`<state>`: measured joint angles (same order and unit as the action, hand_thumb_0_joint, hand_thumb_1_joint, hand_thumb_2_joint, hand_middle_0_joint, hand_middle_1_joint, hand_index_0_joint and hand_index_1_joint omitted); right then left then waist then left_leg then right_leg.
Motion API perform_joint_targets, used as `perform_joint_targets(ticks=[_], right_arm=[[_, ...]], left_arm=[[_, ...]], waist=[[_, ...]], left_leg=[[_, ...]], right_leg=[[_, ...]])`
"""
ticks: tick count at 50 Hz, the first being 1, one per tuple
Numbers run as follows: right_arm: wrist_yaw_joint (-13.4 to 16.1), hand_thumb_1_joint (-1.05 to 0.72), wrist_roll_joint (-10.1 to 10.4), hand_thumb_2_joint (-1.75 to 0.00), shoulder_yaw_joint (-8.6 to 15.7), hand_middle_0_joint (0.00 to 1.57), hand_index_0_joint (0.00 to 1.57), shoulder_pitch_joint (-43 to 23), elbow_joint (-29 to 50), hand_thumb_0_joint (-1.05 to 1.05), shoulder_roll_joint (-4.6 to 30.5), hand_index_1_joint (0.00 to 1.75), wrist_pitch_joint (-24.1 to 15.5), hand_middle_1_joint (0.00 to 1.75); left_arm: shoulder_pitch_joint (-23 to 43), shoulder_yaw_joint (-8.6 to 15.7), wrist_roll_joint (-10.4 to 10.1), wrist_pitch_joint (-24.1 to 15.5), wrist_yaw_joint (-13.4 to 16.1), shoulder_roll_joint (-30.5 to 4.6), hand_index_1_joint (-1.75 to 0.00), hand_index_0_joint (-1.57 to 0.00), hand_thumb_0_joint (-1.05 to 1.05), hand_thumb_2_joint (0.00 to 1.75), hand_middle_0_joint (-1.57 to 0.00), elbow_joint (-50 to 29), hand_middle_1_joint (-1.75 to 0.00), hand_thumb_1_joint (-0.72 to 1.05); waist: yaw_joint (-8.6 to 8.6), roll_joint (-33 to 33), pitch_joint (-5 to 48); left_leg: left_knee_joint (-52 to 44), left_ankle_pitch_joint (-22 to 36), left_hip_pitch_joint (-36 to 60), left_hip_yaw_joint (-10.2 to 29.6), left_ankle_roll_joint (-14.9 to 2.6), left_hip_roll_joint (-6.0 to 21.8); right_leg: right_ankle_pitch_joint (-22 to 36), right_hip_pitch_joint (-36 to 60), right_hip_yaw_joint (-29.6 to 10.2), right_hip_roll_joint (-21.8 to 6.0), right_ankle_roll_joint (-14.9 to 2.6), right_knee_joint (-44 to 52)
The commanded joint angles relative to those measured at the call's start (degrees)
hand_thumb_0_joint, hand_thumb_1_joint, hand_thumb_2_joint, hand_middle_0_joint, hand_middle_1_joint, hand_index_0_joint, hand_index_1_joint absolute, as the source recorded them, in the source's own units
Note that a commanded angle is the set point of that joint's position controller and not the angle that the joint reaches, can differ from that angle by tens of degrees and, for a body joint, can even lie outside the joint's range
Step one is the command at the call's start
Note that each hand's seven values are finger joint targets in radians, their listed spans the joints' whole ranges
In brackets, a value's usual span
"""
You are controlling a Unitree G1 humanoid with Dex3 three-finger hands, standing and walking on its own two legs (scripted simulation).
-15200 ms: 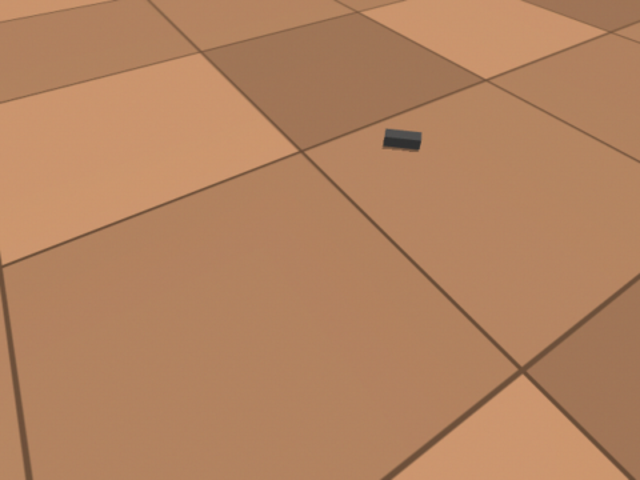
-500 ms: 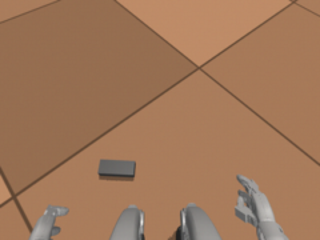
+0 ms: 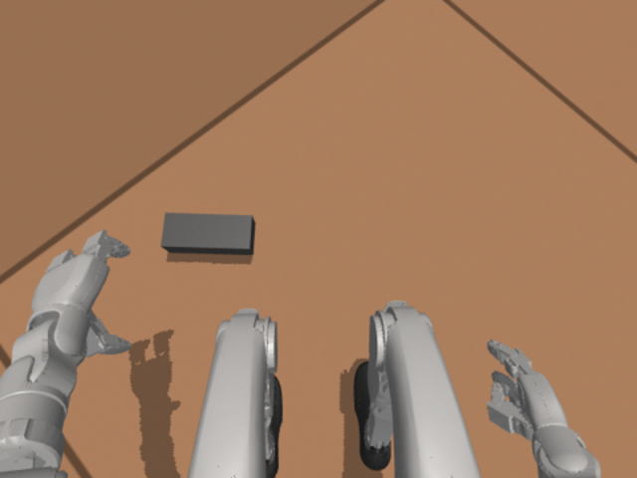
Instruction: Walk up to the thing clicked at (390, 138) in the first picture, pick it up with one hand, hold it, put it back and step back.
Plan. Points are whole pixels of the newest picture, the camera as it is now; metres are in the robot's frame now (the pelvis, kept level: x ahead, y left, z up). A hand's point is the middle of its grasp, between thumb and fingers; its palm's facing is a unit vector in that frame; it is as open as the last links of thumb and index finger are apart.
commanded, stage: rise first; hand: left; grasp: from above
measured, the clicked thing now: (210, 234) +0.51 +0.24 -0.44
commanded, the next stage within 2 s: approach in 1.36 s
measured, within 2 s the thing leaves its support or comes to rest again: neither
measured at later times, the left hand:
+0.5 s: hand (134, 270) +0.39 +0.31 -0.25, palm faces -0.50 -0.11 -0.86, open 14.1 cm
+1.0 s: hand (150, 254) +0.43 +0.31 -0.29, palm faces -0.49 -0.01 -0.87, open 14.2 cm
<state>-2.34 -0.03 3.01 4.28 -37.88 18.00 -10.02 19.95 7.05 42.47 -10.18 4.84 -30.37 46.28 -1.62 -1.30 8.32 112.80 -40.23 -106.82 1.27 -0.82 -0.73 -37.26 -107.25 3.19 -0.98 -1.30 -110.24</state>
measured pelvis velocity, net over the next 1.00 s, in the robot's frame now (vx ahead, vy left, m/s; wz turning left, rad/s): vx -0.01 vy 0.01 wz -0.08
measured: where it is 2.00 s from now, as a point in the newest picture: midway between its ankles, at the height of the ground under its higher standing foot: (318, 439)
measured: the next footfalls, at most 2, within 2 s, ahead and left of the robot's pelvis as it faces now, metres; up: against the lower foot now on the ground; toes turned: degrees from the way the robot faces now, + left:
none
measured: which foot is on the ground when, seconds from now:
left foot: down 0.00-1.00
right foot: down 0.00-1.00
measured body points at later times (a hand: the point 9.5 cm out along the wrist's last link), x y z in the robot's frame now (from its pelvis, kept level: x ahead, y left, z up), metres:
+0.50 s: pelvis -0.02 +0.02 -0.10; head +0.20 +0.06 +0.29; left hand +0.41 +0.32 -0.20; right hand +0.06 -0.27 -0.21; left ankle +0.07 +0.11 -0.44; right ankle +0.08 -0.11 -0.44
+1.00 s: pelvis -0.01 +0.01 -0.12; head +0.24 +0.06 +0.25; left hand +0.45 +0.30 -0.24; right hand +0.04 -0.28 -0.24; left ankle +0.07 +0.11 -0.44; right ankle +0.08 -0.11 -0.44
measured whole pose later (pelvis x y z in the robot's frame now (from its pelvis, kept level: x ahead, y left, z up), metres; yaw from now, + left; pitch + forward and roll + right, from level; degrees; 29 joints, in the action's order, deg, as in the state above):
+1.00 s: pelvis -0.01 +0.01 -0.12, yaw -4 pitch +35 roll -8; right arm -8.1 -8.3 -0.4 7.0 -42.7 16.2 -0.5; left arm 49.2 8.3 76.9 -23.0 22.1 -45.2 79.1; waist -10.2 0.7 3.5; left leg 136.1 -41.5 -130.1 4.0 -2.4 -1.0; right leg -37.5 -127.9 6.4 -1.7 -0.4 -129.9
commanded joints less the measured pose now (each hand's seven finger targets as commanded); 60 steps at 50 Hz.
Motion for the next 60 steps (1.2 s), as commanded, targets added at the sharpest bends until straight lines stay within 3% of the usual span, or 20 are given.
perform_joint_targets(ticks=[1,6,8,12,15,16,20,22,25,27,33,42,43,46,47,50,51,55,60], right_arm=[[-0.37,-0.89,-0.13,-0.90,4.26,0.20,0.20,9.30,2.25,0.00,9.73,0.30,-1.22,0.30],[-0.92,-0.88,-0.88,-0.90,4.27,0.20,0.20,10.12,0.96,0.00,9.85,0.30,0.20,0.30],[-0.98,-0.89,-1.27,-0.90,3.99,0.20,0.20,10.21,0.49,0.00,9.95,0.30,0.88,0.30],[-1.42,-0.89,-2.31,-0.90,3.28,0.20,0.20,9.71,-0.26,0.00,9.64,0.30,2.18,0.30],[-1.89,-0.90,-3.02,-0.90,2.96,0.20,0.20,9.92,-1.11,0.00,10.32,0.30,3.36,0.30],[-2.15,-0.90,-3.27,-0.90,2.89,0.20,0.20,10.07,-1.24,0.00,10.45,0.30,3.74,0.30],[-2.97,-0.90,-4.02,-0.90,2.85,0.20,0.20,11.07,-2.59,0.00,11.64,0.30,5.34,0.30],[-3.34,-0.90,-4.30,-0.90,3.10,0.20,0.20,11.72,-2.74,0.00,11.92,0.30,6.05,0.30],[-3.75,-0.90,-4.89,-0.90,3.29,0.20,0.20,12.82,-3.20,0.00,12.37,0.30,6.88,0.30],[-4.07,-0.90,-5.32,-0.90,3.09,0.20,0.20,13.04,-3.41,0.00,12.22,0.30,7.19,0.30],[-4.69,-0.90,-6.26,-0.90,2.73,0.20,0.20,13.80,-3.50,0.00,12.28,0.30,7.98,0.30],[-5.15,-0.91,-7.68,-0.90,1.61,0.20,0.20,14.57,-3.90,0.00,11.72,0.30,8.75,0.30],[-5.28,-0.91,-7.81,-0.91,1.41,0.20,0.20,14.93,-4.04,0.00,11.93,0.30,8.86,0.30],[-5.14,-0.90,-8.02,-0.90,1.39,0.20,0.20,13.95,-4.12,0.00,12.01,0.30,8.95,0.30],[-5.26,-0.90,-8.20,-0.90,0.93,0.20,0.20,14.13,-3.97,0.00,11.79,0.30,9.02,0.30],[-5.26,-0.90,-8.48,-0.90,1.14,0.20,0.20,14.75,-4.29,0.00,12.29,0.30,9.22,0.30],[-5.33,-0.91,-8.65,-0.90,0.71,0.20,0.20,14.84,-4.26,0.00,12.12,0.30,9.29,0.30],[-5.21,-0.90,-8.69,-0.90,1.19,0.20,0.20,14.44,-4.62,0.00,12.54,0.30,9.15,0.30],[-5.31,-0.90,-9.24,-0.90,0.36,0.20,0.20,14.61,-4.89,0.00,12.15,0.30,8.88,0.30]], left_arm=[[13.05,5.74,5.31,-3.28,2.43,-19.56,-1.07,-0.07,0.00,1.01,-0.07,-0.74,-1.07,-0.54],[21.70,4.53,9.46,-6.67,2.79,-21.31,-1.05,-0.06,0.00,1.02,-0.06,4.07,-1.05,-0.54],[23.76,6.10,11.39,-8.05,3.81,-24.57,-1.04,-0.07,0.00,1.01,-0.06,5.41,-1.05,-0.52],[29.04,5.55,14.46,-10.71,6.48,-26.14,-1.02,-0.06,0.00,1.02,-0.06,9.20,-1.02,-0.54],[31.52,5.94,17.33,-11.89,8.83,-28.11,-1.01,-0.06,0.00,1.01,-0.05,11.12,-1.02,-0.53],[31.27,5.24,18.55,-11.95,9.54,-26.96,-1.01,-0.06,0.00,1.01,-0.05,12.53,-1.02,-0.53],[34.96,3.46,22.63,-11.64,12.34,-25.99,-0.99,-0.05,0.00,1.02,-0.05,15.50,-1.00,-0.54],[35.87,2.47,23.68,-11.22,13.21,-24.90,-0.99,-0.06,0.00,1.00,-0.05,16.37,-1.01,-0.52],[38.71,2.34,25.50,-10.78,14.53,-25.90,-0.99,-0.06,0.00,1.01,-0.05,17.34,-0.99,-0.54],[39.36,1.17,26.11,-10.64,15.16,-24.54,-0.99,-0.06,0.00,1.01,-0.05,19.30,-0.99,-0.54],[41.88,2.40,28.92,-10.60,16.66,-27.38,-0.98,-0.05,0.00,1.01,-0.06,20.47,-0.98,-0.54],[44.39,4.12,32.37,-12.36,18.93,-30.83,-0.99,-0.06,0.00,1.00,-0.06,22.52,-1.00,-0.54],[41.52,3.81,32.75,-12.09,19.00,-29.47,-1.00,-0.06,0.00,1.01,-0.06,25.54,-1.00,-0.55],[43.16,3.93,32.99,-12.81,19.63,-30.35,-0.99,-0.06,0.00,0.99,-0.06,26.33,-1.00,-0.53],[42.57,2.99,33.41,-12.89,19.52,-29.44,-1.00,-0.07,0.00,1.00,-0.06,26.71,-1.01,-0.53],[43.51,4.14,34.38,-13.32,20.24,-31.80,-1.00,-0.06,0.00,1.00,-0.06,26.16,-1.00,-0.54],[42.70,3.47,34.32,-13.30,20.30,-30.53,-1.00,-0.06,0.00,1.00,-0.06,26.40,-1.01,-0.53],[45.46,4.48,34.03,-13.72,21.36,-32.33,-1.00,-0.07,0.00,0.97,-0.05,25.21,-1.03,-0.51],[45.44,3.99,35.06,-13.05,22.78,-32.11,-1.00,-0.07,0.00,0.99,-0.06,26.75,-1.01,-0.53]], waist=[[-0.28,0.36,39.01],[-1.91,-1.14,36.50],[-1.57,-1.04,36.78],[-2.96,-2.64,32.82],[-2.63,-6.06,32.58],[-2.66,-7.84,31.83],[-4.38,-12.51,32.52],[-4.89,-13.59,33.70],[-5.94,-13.87,35.04],[-6.86,-13.26,32.92],[-6.82,-13.22,34.86],[-8.17,-11.28,35.07],[-8.12,-10.89,34.41],[-8.30,-11.13,33.64],[-8.40,-12.02,33.33],[-8.87,-11.95,34.62],[-8.69,-12.24,34.20],[-8.98,-13.74,34.20],[-9.41,-14.22,33.61]], left_leg=[[-7.81,15.39,15.26,-1.39,-1.40,-1.75],[-4.96,6.64,9.70,-1.44,-1.61,-1.80],[-3.31,5.16,8.04,-1.49,-1.82,-2.01],[-1.87,-0.01,5.09,-0.56,-1.98,-2.18],[-1.49,0.27,6.07,0.16,-1.72,-2.05],[-1.81,1.01,7.18,0.75,-1.38,-1.91],[-2.18,5.28,11.69,4.05,-0.11,-1.27],[-1.55,8.77,14.61,4.95,0.32,-1.05],[-0.19,11.67,15.89,5.40,0.47,-1.02],[0.35,11.11,14.48,5.63,0.44,-1.01],[3.02,11.91,13.32,4.06,-0.17,-1.36],[7.56,12.70,7.99,1.59,-1.40,-2.04],[7.35,13.22,8.89,2.01,-1.28,-1.91],[7.52,10.70,6.51,1.90,-1.51,-2.00],[7.51,11.26,6.94,2.00,-1.39,-2.03],[8.47,13.14,7.67,2.12,-1.48,-1.87],[8.18,13.46,8.12,2.35,-1.32,-1.87],[8.45,12.31,8.29,2.91,-1.11,-1.46],[9.90,13.03,7.34,2.08,-1.36,-1.59]], right_leg=[[13.70,22.66,-1.90,1.15,-0.14,10.11],[4.28,16.23,-0.73,1.39,-0.06,7.91],[2.22,15.10,-0.65,1.53,0.01,6.86],[-3.18,9.30,0.31,1.72,-0.29,4.62],[-1.96,5.27,1.25,1.49,-0.60,2.29],[-0.54,2.91,1.92,1.44,-0.77,1.19],[4.13,-3.06,3.65,0.82,-1.07,-3.34],[6.08,-4.78,4.01,0.55,-0.96,-4.59],[7.67,-5.65,4.09,0.37,-0.84,-5.40],[7.40,-6.57,4.08,0.14,-0.71,-5.76],[8.05,-5.10,3.50,0.28,-0.62,-5.68],[10.41,-1.66,3.49,1.27,-0.52,-6.60],[10.16,-2.35,3.45,0.96,-0.48,-6.91],[8.49,-3.48,3.69,1.35,-0.57,-7.37],[8.58,-3.53,3.83,1.40,-0.61,-7.45],[10.43,-2.59,4.01,1.56,-0.56,-8.01],[10.35,-3.01,3.95,1.48,-0.63,-8.21],[9.47,-5.44,4.23,1.63,-0.73,-9.20],[10.50,-4.92,4.24,1.87,-0.61,-9.44]])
